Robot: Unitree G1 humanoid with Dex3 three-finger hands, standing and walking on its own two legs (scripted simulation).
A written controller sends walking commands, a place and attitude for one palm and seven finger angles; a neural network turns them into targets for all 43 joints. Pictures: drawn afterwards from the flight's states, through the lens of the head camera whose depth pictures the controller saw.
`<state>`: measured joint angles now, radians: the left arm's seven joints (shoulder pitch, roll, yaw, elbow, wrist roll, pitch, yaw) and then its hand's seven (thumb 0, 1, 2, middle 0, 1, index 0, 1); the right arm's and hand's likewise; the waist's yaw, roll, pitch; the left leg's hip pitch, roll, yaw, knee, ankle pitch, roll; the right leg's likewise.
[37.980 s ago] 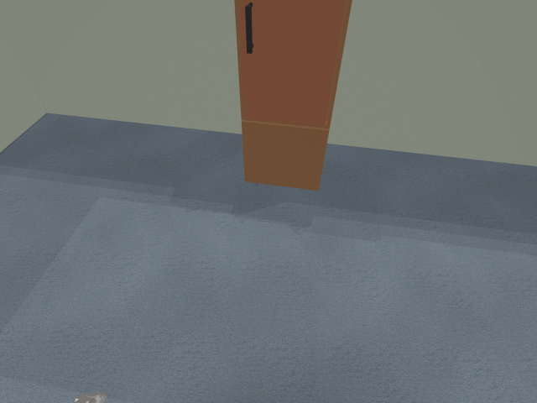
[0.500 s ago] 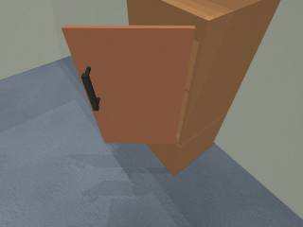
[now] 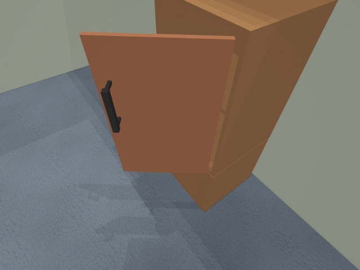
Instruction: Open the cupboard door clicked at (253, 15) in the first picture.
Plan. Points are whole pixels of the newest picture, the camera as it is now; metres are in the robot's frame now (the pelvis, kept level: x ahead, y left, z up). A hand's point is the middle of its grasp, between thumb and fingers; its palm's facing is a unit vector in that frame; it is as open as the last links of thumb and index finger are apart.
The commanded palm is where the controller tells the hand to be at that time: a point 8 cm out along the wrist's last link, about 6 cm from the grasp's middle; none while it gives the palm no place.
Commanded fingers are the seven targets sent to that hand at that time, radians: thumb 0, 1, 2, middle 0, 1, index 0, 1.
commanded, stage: look again from close up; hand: left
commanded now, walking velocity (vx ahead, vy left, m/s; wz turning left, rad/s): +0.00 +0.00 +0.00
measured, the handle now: (112, 107) +0.53 +0.24 +0.05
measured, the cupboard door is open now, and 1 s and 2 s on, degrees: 52 52 52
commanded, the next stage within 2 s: raise the hand with hooked fingers in 1.96 s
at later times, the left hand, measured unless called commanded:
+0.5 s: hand out of the picture -0.01 +0.17 -0.17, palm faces +0.02 -0.98 -0.20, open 7.4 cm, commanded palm none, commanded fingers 0.00 0.90 0.90 -0.20 -0.30 -0.20 -0.30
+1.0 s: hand out of the picture +0.00 +0.17 -0.17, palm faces +0.02 -0.98 -0.22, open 7.4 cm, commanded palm none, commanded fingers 0.00 0.90 0.90 -0.20 -0.30 -0.20 -0.30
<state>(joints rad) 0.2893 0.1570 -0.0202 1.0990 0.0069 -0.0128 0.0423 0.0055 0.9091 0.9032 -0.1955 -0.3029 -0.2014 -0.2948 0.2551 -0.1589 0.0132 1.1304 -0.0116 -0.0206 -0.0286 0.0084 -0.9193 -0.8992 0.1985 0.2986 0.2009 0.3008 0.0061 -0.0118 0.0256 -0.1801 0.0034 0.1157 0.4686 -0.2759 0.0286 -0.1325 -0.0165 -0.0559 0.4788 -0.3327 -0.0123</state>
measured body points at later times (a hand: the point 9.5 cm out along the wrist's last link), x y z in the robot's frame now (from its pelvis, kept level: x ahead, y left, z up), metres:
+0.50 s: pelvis -0.01 -0.01 +0.00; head +0.00 -0.01 +0.45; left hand -0.01 +0.22 -0.16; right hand +0.01 -0.24 -0.16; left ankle -0.01 +0.10 -0.74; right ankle -0.05 -0.11 -0.74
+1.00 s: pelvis -0.01 -0.02 +0.00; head +0.00 -0.02 +0.45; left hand +0.00 +0.22 -0.15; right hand +0.02 -0.25 -0.15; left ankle -0.01 +0.10 -0.74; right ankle -0.05 -0.11 -0.74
